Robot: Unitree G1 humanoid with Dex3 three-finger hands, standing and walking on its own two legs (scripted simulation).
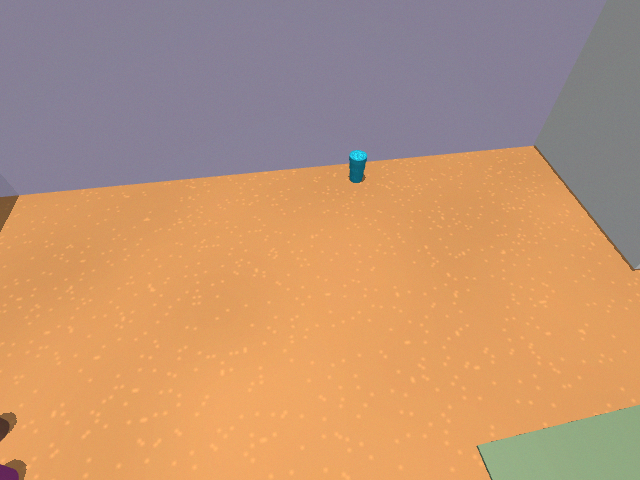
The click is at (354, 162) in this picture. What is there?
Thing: tapered cup
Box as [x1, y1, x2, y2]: [349, 150, 366, 182]
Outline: 354,150 349,155 349,175 351,181 358,182 361,180 364,163 366,160 366,154 363,151
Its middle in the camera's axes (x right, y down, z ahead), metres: +0.18 -0.35 +1.89
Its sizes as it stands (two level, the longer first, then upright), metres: 0.085 0.085 0.146
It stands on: the floor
